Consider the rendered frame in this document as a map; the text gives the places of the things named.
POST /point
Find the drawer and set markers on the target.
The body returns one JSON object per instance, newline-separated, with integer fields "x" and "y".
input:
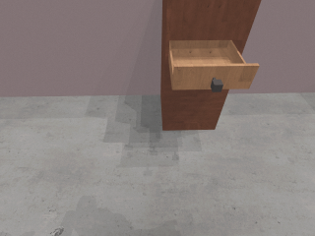
{"x": 194, "y": 63}

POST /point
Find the left robot hand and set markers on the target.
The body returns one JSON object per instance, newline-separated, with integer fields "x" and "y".
{"x": 53, "y": 231}

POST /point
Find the handle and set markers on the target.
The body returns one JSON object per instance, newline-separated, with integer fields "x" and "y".
{"x": 216, "y": 85}

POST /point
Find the cabinet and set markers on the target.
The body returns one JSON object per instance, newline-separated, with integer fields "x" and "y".
{"x": 199, "y": 109}

